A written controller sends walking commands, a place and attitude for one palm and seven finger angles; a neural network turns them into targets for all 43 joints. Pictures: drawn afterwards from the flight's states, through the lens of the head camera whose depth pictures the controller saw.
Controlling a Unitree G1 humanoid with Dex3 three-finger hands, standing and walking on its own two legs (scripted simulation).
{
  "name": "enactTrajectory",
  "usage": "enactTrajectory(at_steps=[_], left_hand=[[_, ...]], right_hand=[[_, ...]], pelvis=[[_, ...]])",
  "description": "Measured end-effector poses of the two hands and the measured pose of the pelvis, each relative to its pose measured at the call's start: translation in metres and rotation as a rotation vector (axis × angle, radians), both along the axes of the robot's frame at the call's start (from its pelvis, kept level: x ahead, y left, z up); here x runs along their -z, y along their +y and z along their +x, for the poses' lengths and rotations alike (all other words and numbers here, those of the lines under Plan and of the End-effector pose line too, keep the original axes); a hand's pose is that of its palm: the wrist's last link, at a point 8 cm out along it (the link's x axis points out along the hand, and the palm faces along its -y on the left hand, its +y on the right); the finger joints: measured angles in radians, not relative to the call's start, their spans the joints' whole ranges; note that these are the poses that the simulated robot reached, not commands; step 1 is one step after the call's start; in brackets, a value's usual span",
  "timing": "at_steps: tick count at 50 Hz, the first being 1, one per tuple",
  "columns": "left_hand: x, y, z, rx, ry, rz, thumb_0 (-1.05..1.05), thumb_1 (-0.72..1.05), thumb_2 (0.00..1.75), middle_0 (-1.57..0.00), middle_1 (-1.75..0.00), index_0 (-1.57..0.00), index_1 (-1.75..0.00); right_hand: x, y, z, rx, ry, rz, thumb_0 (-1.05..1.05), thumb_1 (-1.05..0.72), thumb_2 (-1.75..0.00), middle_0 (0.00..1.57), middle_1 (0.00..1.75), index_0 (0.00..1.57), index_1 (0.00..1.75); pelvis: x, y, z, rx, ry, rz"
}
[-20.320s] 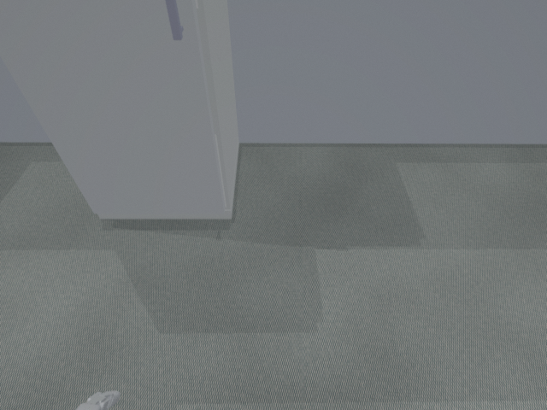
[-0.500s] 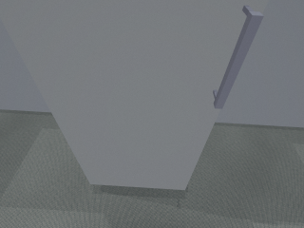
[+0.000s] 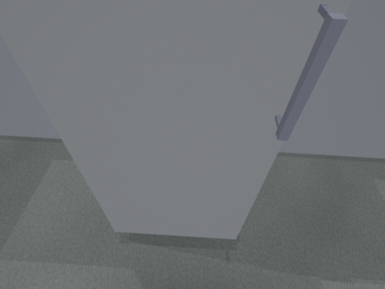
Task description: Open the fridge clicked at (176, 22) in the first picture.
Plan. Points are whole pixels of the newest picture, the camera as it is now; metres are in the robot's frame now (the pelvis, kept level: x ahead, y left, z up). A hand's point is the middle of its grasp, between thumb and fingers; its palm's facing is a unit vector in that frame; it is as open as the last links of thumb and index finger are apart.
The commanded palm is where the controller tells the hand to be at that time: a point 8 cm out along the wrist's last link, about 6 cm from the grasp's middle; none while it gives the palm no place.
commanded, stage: look again from close up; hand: right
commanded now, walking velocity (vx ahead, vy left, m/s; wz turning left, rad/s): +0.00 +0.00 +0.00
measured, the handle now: (300, 82) +0.44 -0.16 +0.23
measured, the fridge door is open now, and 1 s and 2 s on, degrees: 0 0 0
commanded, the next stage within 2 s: raise the hand to about handle height in 0.44 s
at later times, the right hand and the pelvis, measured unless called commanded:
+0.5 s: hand out of the picture +0.00 -0.16 -0.17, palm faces +0.04 +0.98 -0.19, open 7.4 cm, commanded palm none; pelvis +0.00 +0.00 +0.00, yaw +0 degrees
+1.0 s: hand out of the picture +0.14 -0.19 -0.02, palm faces +0.11 +0.99 +0.00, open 8.8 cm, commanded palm +0.13 -0.24 +0.03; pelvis +0.00 +0.01 -0.04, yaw -1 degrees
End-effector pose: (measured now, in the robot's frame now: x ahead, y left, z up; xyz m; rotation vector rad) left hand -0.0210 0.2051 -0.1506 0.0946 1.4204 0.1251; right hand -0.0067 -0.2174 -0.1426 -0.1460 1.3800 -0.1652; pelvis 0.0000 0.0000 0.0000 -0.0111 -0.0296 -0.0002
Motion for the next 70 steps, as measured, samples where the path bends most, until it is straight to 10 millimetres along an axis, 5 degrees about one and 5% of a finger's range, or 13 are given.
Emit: enactTrajectory(at_steps=[29, 34, 38, 40, 44, 48, 52, 55, 59, 65, 70], left_hand=[[-0.003, 0.008, 0.012, 0.013, -0.032, 0.014, 0.01, 0.91, 0.9, -0.2, -0.3, -0.2, -0.3], [-0.016, 0.031, 0.059, 0.028, -0.366, 0.101, 0.02, 0.93, 0.9, -0.2, -0.3, -0.21, -0.3], [-0.039, 0.047, 0.12, 0.04, -0.671, 0.146, 0.02, 0.92, 0.9, -0.2, -0.3, -0.21, -0.3], [-0.055, 0.053, 0.149, 0.049, -0.795, 0.158, 0.02, 0.92, 0.9, -0.2, -0.3, -0.2, -0.3], [-0.091, 0.059, 0.194, 0.099, -0.958, 0.178, 0.02, 0.91, 0.9, -0.2, -0.3, -0.2, -0.3], [-0.113, 0.058, 0.228, 0.168, -1.022, 0.206, 0.01, 0.91, 0.9, -0.2, -0.3, -0.2, -0.3], [-0.112, 0.042, 0.248, 0.257, -1.03, 0.187, 0.01, 0.91, 0.9, -0.2, -0.3, -0.2, -0.3], [-0.094, 0.021, 0.251, 0.313, -1.004, 0.128, 0.01, 0.91, 0.9, -0.2, -0.3, -0.2, -0.3], [-0.066, -0.005, 0.237, 0.314, -0.942, 0.035, 0.01, 0.9, 0.9, -0.2, -0.3, -0.2, -0.3], [-0.049, -0.014, 0.197, 0.167, -0.845, -0.016, 0.02, 0.9, 0.9, -0.21, -0.3, -0.21, -0.3], [-0.056, 0.005, 0.176, 0.106, -0.822, 0.038, 0.02, 0.9, 0.9, -0.21, -0.3, -0.21, -0.3]], right_hand=[[-0.003, 0.003, 0.003, 0.049, -0.022, 0.0, 0.01, -0.92, -0.9, 0.2, 0.3, 0.2, 0.3], [-0.092, -0.031, 0.107, 0.11, -0.668, -0.139, 0.04, -0.93, -0.89, 0.2, 0.32, 0.2, 0.32], [-0.175, -0.016, 0.183, 0.005, -1.187, -0.087, 0.03, -0.86, -0.86, 0.2, 0.35, 0.2, 0.35], [-0.194, -0.001, 0.201, -0.059, -1.376, 0.008, 0.02, -0.82, -0.85, 0.2, 0.37, 0.2, 0.38], [-0.174, 0.014, 0.193, -0.183, -1.431, 0.175, 0.01, -0.72, -0.81, 0.21, 0.43, 0.21, 0.43], [-0.13, -0.004, 0.149, -0.117, -1.215, 0.169, 0.01, -0.62, -0.78, 0.22, 0.49, 0.22, 0.49], [-0.144, -0.037, 0.109, 0.0, -1.22, -0.02, 0.01, -0.52, -0.74, 0.23, 0.55, 0.23, 0.55], [-0.182, -0.048, 0.106, 0.005, -1.41, -0.123, 0.01, -0.45, -0.71, 0.23, 0.59, 0.23, 0.59], [-0.22, -0.037, 0.141, -0.141, -1.59, -0.067, 0.01, -0.35, -0.67, 0.23, 0.65, 0.23, 0.65], [-0.217, -0.033, 0.201, -0.314, -1.346, 0.097, 0.0, -0.21, -0.61, 0.24, 0.74, 0.25, 0.74], [-0.243, -0.065, 0.203, -0.179, -1.361, 0.024, 0.0, -0.1, -0.56, 0.26, 0.81, 0.26, 0.82]], pelvis=[[0.001, 0.004, 0.001, 0.002, 0.0, 0.008], [0.005, 0.001, 0.001, 0.025, -0.008, 0.002], [0.012, -0.002, -0.002, 0.032, 0.017, 0.0], [0.018, 0.0, -0.003, 0.019, 0.044, -0.004], [0.029, 0.007, -0.004, 0.003, 0.065, -0.007], [0.036, 0.011, -0.002, 0.009, 0.077, -0.001], [0.038, 0.012, 0.0, 0.043, 0.085, 0.022], [0.04, 0.01, -0.002, 0.075, 0.083, 0.041], [0.04, 0.007, -0.007, 0.09, 0.077, 0.05], [0.03, 0.005, -0.003, 0.051, 0.078, 0.027], [0.021, 0.003, 0.008, 0.031, 0.062, 0.021]])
